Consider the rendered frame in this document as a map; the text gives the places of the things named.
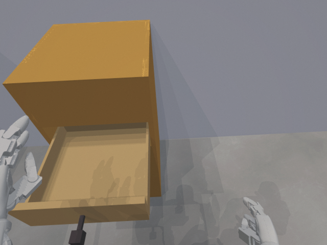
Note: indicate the drawer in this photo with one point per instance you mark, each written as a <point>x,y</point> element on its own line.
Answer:
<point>100,171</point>

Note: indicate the robot right hand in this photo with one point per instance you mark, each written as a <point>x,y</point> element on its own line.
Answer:
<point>261,228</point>

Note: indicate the robot left hand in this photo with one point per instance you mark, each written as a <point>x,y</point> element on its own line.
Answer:
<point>11,142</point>

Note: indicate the cabinet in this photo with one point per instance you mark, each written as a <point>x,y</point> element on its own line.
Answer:
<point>92,73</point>

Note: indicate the handle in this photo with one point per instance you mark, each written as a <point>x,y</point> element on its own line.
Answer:
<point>77,237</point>

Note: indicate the left robot forearm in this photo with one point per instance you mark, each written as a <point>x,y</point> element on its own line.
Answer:
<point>5,227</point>

